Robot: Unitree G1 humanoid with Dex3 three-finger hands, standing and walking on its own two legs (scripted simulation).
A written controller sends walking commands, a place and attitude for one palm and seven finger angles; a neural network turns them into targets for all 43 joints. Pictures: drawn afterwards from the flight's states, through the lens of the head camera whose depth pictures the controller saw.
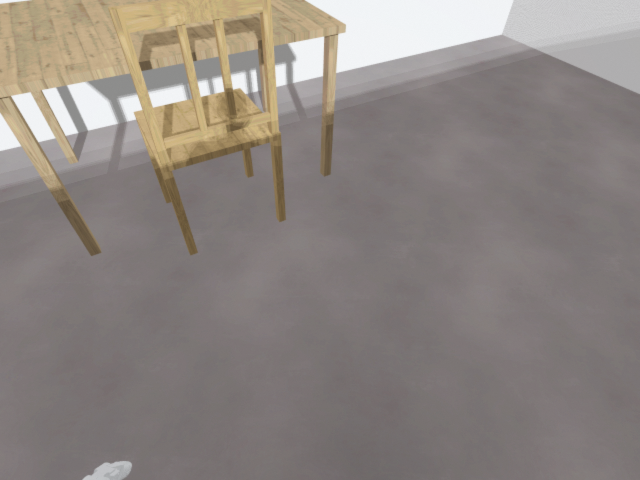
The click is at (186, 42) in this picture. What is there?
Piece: chair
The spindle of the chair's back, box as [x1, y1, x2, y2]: [176, 24, 207, 131]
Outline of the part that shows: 177,25 176,30 199,128 202,131 207,129 184,24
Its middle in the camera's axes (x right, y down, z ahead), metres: -0.39 -0.47 +1.17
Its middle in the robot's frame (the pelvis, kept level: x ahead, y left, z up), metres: +1.17 +0.45 -0.06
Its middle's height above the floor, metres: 0.70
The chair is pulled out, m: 0.00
